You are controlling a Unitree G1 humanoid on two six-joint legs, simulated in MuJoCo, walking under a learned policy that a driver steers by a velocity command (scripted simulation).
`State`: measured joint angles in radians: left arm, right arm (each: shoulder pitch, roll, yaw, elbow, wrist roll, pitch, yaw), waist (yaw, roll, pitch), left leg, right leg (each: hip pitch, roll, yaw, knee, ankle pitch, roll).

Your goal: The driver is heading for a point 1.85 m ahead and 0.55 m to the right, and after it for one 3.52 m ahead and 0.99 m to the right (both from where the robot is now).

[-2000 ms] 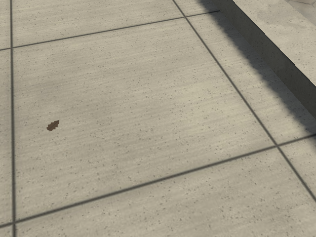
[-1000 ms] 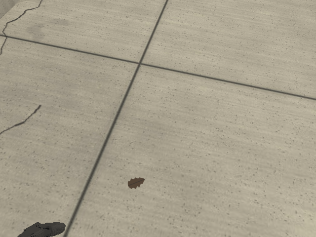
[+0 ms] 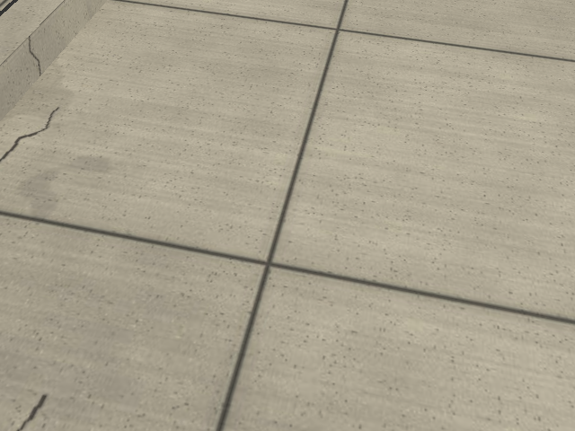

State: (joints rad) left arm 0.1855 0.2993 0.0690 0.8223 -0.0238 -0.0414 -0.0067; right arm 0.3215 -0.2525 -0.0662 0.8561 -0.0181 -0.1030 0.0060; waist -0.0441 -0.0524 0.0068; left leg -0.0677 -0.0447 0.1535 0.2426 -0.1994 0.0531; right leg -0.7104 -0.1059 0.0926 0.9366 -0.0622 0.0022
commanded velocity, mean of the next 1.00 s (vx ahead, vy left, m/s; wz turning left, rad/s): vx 0.50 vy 0.00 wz -0.43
